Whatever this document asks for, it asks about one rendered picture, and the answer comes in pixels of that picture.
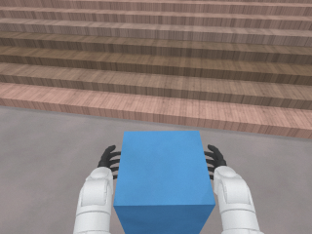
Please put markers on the robot right hand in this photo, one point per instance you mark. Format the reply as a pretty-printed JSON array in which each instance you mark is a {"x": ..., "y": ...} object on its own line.
[{"x": 217, "y": 161}]

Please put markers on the robot left hand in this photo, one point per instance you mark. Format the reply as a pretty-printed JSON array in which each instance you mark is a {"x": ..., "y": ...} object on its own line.
[{"x": 106, "y": 162}]

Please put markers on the right robot forearm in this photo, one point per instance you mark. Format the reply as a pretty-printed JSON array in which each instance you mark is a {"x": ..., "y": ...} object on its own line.
[{"x": 235, "y": 202}]

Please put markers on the carton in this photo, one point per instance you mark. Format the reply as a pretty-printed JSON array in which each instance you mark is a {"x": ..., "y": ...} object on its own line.
[{"x": 163, "y": 184}]

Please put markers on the left robot forearm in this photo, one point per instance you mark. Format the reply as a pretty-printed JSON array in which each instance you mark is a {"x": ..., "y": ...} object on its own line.
[{"x": 95, "y": 203}]

